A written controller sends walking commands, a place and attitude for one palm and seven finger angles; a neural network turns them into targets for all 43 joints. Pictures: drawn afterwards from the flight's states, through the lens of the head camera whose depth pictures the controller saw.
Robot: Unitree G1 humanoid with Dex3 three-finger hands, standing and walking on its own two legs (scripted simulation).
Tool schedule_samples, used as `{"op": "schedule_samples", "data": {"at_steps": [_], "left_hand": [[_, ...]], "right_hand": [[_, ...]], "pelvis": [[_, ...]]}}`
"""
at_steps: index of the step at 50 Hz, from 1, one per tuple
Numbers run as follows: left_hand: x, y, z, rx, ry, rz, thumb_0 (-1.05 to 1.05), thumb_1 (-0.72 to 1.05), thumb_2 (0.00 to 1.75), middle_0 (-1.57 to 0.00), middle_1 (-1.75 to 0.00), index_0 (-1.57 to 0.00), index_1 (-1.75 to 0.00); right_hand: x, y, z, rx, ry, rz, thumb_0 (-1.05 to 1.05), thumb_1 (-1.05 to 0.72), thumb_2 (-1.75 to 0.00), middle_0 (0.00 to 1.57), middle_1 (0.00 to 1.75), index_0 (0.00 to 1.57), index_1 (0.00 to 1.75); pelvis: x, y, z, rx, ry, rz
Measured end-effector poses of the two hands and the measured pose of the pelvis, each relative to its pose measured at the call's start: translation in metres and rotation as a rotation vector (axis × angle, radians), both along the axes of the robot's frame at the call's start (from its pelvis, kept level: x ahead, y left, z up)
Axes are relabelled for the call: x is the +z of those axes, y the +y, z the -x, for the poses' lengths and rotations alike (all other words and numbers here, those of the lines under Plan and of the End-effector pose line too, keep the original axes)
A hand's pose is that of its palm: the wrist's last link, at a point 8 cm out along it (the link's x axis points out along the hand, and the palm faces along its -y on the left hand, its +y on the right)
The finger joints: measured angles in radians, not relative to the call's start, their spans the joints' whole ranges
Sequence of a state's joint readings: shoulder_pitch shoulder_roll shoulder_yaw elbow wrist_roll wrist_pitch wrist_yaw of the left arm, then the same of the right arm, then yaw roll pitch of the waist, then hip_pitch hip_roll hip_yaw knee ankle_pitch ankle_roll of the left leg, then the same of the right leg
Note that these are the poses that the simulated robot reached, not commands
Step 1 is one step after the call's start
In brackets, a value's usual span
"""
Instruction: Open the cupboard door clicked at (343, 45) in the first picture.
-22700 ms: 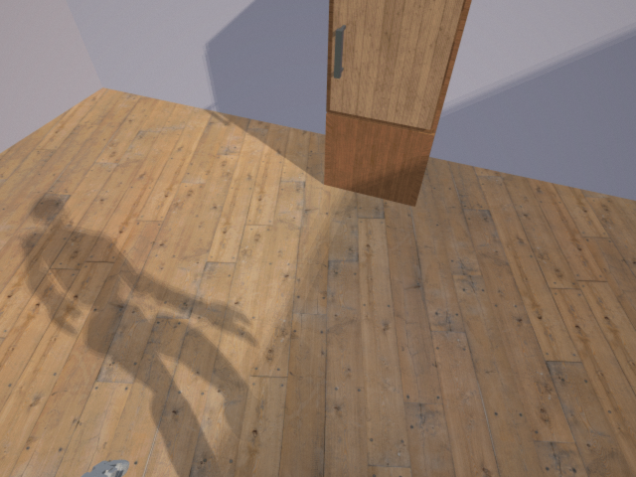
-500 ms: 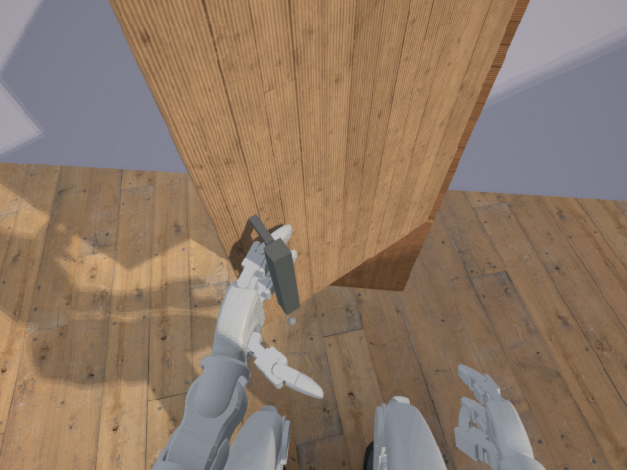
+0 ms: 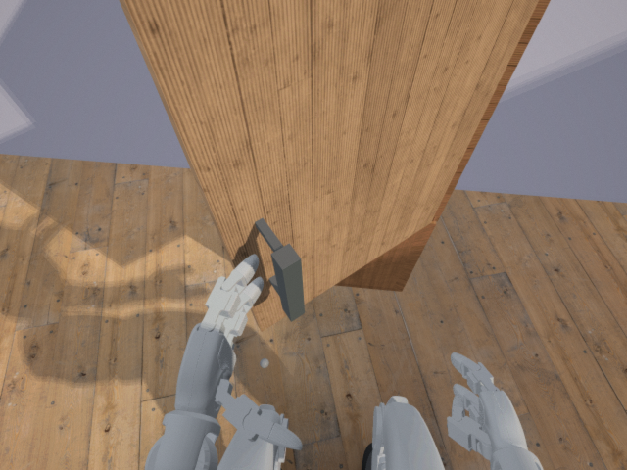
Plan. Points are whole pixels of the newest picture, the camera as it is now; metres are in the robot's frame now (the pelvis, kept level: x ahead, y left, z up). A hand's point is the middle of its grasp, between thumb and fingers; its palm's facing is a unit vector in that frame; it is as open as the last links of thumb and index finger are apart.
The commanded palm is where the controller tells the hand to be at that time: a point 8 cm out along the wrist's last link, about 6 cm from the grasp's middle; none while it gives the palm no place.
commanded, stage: slide the hand sideways off the handle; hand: left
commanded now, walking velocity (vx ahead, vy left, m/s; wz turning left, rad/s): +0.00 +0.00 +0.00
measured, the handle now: (280, 274) +0.34 +0.07 +0.03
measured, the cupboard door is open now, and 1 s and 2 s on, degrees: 40 40 40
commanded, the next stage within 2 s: draw the hand back to the body in 0.48 s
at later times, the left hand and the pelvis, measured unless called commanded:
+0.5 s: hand (219, 394) +0.21 +0.11 +0.04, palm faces -0.09 -1.00 -0.01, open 16.3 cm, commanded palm +0.18 +0.17 +0.04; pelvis +0.00 -0.01 -0.01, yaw +0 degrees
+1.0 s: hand (150, 387) +0.20 +0.15 +0.12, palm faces -0.07 -1.00 -0.06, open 16.3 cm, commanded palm +0.17 +0.22 +0.14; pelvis +0.01 +0.00 +0.04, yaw +0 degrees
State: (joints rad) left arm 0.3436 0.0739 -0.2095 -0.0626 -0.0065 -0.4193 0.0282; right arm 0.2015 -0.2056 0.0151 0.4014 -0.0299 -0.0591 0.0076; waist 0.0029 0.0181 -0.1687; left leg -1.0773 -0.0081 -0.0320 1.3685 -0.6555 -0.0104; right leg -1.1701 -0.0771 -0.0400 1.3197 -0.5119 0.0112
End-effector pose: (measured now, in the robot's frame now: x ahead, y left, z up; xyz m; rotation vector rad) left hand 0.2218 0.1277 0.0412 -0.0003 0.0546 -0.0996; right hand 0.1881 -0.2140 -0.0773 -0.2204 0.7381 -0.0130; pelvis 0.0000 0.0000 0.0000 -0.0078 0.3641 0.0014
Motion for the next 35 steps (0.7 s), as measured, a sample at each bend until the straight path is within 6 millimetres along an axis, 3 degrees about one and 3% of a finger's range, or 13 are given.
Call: {"op": "schedule_samples", "data": {"at_steps": [12, 31, 35], "left_hand": [[-0.003, 0.022, 0.012, 0.012, 0.030, -0.012, -0.01, -0.50, 0.30, -0.15, -0.30, -0.15, -0.30], [-0.003, 0.045, 0.035, -0.001, 0.026, -0.007, -0.01, -0.50, 0.30, -0.15, -0.30, -0.15, -0.30], [0.010, 0.051, 0.034, -0.009, 0.010, -0.034, -0.01, -0.50, 0.30, -0.15, -0.30, -0.15, -0.30]], "right_hand": [[0.001, -0.009, -0.013, -0.010, -0.026, 0.026, 0.01, -0.91, -0.90, 0.21, 0.30, 0.21, 0.30], [-0.001, -0.015, -0.011, -0.032, -0.065, 0.048, 0.01, -0.91, -0.90, 0.21, 0.30, 0.21, 0.30], [0.002, -0.012, -0.007, -0.042, -0.063, 0.039, 0.01, -0.91, -0.90, 0.21, 0.30, 0.21, 0.30]], "pelvis": [[-0.005, -0.004, -0.005, 0.001, 0.012, 0.004], [-0.015, -0.005, 0.001, 0.003, 0.009, 0.013], [-0.012, -0.004, 0.004, 0.003, -0.010, 0.017]]}}
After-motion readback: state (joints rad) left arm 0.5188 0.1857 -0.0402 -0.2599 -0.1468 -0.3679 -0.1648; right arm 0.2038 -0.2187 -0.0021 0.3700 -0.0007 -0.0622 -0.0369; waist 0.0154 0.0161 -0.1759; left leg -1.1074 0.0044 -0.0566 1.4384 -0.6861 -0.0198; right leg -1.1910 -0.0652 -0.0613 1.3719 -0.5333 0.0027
